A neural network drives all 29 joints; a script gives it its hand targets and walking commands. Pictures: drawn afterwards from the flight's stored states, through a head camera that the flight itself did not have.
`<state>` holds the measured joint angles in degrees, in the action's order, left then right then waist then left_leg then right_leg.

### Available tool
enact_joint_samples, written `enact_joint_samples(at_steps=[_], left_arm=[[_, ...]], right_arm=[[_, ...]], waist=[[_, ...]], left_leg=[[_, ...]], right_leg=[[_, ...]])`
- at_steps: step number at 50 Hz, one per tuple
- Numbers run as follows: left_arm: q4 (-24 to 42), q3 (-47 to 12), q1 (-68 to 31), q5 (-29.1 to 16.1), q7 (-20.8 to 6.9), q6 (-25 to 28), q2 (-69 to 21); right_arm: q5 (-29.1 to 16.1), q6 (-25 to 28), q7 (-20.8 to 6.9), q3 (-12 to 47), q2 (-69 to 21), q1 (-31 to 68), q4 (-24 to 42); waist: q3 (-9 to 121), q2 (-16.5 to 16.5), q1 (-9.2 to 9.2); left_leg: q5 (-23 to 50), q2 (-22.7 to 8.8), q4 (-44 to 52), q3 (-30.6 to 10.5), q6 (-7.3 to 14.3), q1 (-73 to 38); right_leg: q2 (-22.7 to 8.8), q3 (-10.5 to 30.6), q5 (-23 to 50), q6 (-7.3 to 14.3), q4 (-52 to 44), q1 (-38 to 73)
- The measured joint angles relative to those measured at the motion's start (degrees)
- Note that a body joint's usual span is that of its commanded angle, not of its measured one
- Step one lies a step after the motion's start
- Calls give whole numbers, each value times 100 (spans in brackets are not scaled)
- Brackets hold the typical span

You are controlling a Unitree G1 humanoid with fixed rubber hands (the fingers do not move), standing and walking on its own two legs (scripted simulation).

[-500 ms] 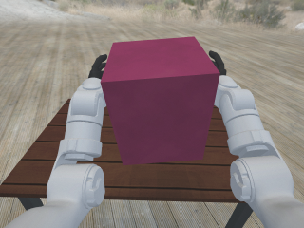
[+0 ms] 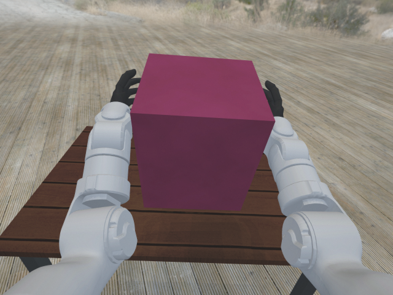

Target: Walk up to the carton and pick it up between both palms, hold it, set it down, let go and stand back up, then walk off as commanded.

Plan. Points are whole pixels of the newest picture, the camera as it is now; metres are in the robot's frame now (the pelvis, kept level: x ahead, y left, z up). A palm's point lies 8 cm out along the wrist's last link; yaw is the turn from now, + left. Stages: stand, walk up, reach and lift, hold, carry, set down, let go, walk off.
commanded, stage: set down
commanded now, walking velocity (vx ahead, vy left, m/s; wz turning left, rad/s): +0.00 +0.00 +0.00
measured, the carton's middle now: (196, 135) +0.38 +0.01 +0.21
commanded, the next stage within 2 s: none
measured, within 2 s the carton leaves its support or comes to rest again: neither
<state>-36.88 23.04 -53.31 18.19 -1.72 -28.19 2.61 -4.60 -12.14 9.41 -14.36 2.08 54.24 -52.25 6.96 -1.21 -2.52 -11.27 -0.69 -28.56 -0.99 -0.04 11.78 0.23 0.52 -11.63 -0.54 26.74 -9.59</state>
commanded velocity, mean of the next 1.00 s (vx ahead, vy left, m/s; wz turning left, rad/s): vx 0.00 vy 0.00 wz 0.00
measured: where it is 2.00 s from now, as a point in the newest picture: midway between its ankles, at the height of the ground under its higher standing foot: outside the picture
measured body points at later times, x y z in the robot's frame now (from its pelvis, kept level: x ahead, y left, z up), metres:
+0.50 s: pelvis +0.01 +0.00 +0.00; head -0.07 +0.02 +0.45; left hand +0.41 +0.16 +0.23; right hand +0.40 -0.15 +0.21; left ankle +0.05 +0.12 -0.74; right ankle +0.04 -0.13 -0.74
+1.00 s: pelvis +0.02 +0.00 +0.00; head -0.03 +0.02 +0.45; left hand +0.43 +0.16 +0.18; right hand +0.41 -0.15 +0.17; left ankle +0.05 +0.12 -0.74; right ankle +0.04 -0.13 -0.74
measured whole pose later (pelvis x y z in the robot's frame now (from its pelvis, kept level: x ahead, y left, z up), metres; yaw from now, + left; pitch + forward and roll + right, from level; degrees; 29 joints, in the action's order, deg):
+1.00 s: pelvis +0.02 +0.00 +0.00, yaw +0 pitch -5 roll -1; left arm -38.2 23.0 -44.5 18.0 -4.0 -17.8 0.1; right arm -0.8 -6.0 10.0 -13.6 -1.6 40.7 -43.6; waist 2.2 -1.8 -2.4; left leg -12.1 -0.7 -27.5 -1.0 0.0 10.3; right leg 0.2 0.5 -12.0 -0.6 24.8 -7.6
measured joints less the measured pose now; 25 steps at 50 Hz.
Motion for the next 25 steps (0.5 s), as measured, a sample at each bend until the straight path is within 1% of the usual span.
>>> enact_joint_samples(at_steps=[9,17,25], left_arm=[[-2,0,212,1,-21,239,-124],[66,0,495,-80,-12,381,-250],[76,0,536,-98,-21,420,-256]], right_arm=[[0,140,8,2,-91,-457,343],[0,140,54,192,-110,-877,686],[0,178,64,206,-118,-908,708]], waist=[[-115,-58,10],[-171,-58,10],[-171,-58,10]], left_leg=[[-17,-1,81,0,-12,-40],[-48,-1,83,0,-7,-104],[-49,0,83,0,1,-146]], right_leg=[[-1,0,-3,0,-118,58],[-1,0,-5,0,-179,150],[-1,0,-3,-1,-180,193]])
